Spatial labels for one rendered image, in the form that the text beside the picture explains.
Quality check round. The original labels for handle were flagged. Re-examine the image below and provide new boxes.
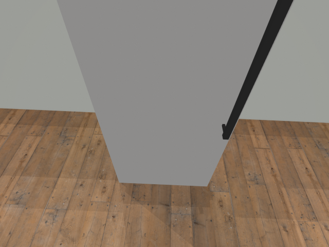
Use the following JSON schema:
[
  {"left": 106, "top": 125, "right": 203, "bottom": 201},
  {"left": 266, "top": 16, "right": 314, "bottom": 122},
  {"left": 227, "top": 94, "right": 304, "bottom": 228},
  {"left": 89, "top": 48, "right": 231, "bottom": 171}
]
[{"left": 222, "top": 0, "right": 293, "bottom": 139}]

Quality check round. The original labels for fridge door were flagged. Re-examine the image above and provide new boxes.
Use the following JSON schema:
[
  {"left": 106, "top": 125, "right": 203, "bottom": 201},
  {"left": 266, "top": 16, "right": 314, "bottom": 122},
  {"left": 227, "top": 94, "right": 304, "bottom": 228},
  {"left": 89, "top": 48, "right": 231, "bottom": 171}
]
[{"left": 57, "top": 0, "right": 295, "bottom": 186}]

